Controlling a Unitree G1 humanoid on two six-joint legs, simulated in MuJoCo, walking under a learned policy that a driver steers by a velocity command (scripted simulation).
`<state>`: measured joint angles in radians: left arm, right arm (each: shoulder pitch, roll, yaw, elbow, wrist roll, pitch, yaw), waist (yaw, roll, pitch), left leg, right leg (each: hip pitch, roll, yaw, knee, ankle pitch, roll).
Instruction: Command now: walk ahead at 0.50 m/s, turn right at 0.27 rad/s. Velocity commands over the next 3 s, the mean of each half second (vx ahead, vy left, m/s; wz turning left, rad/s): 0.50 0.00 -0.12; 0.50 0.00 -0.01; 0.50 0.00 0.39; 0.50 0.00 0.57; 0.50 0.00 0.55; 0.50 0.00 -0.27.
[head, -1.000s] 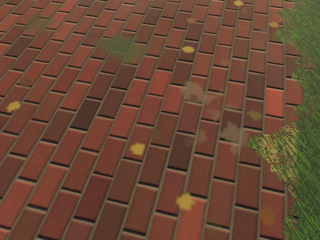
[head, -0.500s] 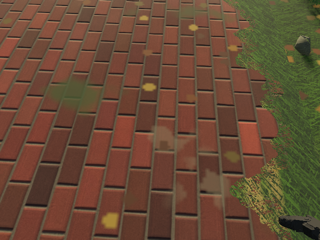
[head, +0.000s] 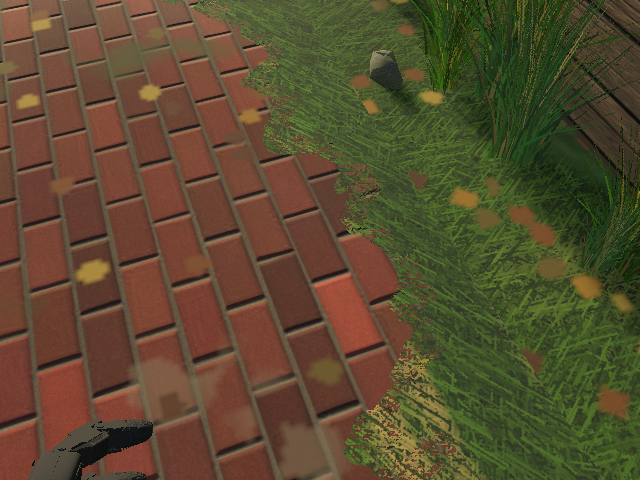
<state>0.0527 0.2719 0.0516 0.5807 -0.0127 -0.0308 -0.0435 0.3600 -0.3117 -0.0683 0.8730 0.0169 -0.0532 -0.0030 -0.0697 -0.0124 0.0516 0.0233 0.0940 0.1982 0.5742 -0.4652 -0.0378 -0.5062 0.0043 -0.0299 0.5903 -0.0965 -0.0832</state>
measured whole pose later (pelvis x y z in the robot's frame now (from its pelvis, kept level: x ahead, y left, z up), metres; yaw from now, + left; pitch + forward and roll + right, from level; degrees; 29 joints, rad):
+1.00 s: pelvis +0.56 +0.02 +0.02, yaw -1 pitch +2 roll +2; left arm 0.05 0.25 0.03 0.72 -0.01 -0.08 -0.04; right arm 0.37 -0.29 -0.05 0.92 0.02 -0.05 0.00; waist -0.09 -0.03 0.01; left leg 0.06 -0.04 0.03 0.25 -0.35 0.01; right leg -0.55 -0.05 0.00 0.51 -0.01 -0.03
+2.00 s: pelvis +1.10 +0.11 +0.02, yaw +31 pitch +2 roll +0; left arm 0.00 0.28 0.05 0.73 -0.01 -0.11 -0.02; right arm 0.36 -0.29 -0.08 0.75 0.02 -0.04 -0.02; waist -0.09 -0.04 0.02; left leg -0.08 -0.11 -0.19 0.42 -0.35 0.06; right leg -0.54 -0.02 0.09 0.50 0.01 0.04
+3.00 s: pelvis +1.50 +0.46 +0.02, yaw +35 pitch +1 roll +3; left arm 0.10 0.27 0.05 0.80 -0.02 -0.03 -0.05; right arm 0.32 -0.27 -0.08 0.82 0.00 -0.08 -0.01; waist -0.06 -0.04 0.03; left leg 0.09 -0.02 0.26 0.22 -0.32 0.00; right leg -0.65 -0.10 0.00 0.69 0.00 -0.02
